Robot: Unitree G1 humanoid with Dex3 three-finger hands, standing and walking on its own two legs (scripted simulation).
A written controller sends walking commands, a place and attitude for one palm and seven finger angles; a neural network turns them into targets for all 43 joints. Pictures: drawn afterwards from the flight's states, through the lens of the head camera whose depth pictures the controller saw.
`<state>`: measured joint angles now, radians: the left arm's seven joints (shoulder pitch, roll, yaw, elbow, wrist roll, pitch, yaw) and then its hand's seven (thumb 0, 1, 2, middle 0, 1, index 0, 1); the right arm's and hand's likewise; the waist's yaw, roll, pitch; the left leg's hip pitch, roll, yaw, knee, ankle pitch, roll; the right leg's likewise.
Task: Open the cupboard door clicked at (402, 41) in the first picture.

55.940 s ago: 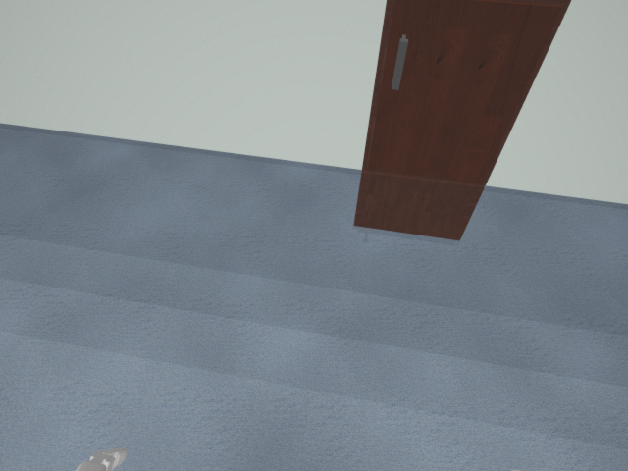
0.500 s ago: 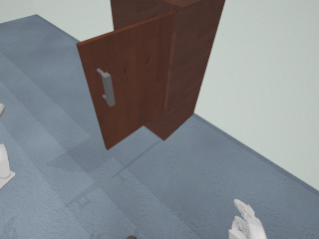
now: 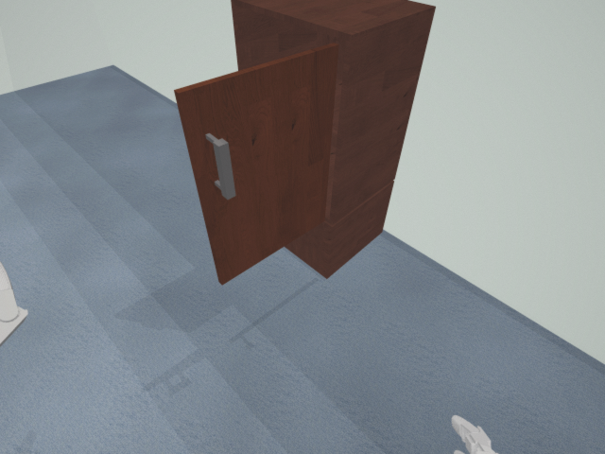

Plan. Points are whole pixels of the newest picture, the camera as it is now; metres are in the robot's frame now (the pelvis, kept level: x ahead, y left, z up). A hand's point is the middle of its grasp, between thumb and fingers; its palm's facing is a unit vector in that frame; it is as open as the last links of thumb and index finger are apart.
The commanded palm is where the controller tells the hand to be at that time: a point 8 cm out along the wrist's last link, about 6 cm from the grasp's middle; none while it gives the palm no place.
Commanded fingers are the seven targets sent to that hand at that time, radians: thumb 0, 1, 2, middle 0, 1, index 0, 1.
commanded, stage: stop stepping back and stand still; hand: left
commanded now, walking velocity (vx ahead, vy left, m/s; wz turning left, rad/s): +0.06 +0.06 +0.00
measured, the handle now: (219, 166) +0.69 +0.21 +0.01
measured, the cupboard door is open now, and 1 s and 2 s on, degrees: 86 86 86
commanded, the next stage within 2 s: let the arm hang, fingers relaxed in 0.22 s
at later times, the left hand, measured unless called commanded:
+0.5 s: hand (127, 425) +0.18 +0.25 -0.06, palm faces +0.13 -0.92 -0.36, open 7.4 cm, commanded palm none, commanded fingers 0.00 0.90 0.90 -0.20 -0.30 -0.20 -0.30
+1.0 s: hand out of the picture -0.02 +0.24 -0.15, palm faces +0.08 -0.95 -0.30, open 7.3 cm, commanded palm none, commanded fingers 0.00 0.90 0.90 -0.20 -0.30 -0.20 -0.30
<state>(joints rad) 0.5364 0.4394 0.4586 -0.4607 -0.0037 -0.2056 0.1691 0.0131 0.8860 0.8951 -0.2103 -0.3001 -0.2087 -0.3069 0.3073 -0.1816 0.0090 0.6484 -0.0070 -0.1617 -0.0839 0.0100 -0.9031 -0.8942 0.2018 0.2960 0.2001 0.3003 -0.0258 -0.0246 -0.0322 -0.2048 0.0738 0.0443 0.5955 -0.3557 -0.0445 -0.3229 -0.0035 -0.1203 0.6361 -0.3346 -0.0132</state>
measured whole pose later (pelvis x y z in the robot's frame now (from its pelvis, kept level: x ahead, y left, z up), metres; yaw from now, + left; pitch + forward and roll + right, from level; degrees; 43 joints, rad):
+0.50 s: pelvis +0.01 +0.01 +0.00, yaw +4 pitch +1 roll +2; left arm 0.25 0.27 0.09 0.40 0.03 0.04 0.02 0.00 0.90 0.90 -0.19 -0.30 -0.19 -0.30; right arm 0.17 -0.27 0.00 0.77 -0.03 -0.05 -0.01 0.01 -0.90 -0.89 0.20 0.30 0.20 0.30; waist -0.02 0.01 -0.01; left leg -0.35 -0.04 0.03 0.59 -0.26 0.02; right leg -0.33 -0.03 0.03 0.65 -0.31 0.00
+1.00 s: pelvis +0.00 +0.01 +0.02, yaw +4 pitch -2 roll +0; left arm 0.26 0.25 0.02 1.12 0.01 0.01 0.02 0.00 0.91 0.89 -0.20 -0.30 -0.20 -0.30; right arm 0.23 -0.23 -0.01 1.12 -0.02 0.02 -0.01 0.00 -0.91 -0.89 0.20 0.30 0.20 0.30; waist 0.00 0.03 0.06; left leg -0.21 0.00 0.01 0.41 -0.16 0.01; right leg -0.16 0.01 0.02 0.41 -0.21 0.00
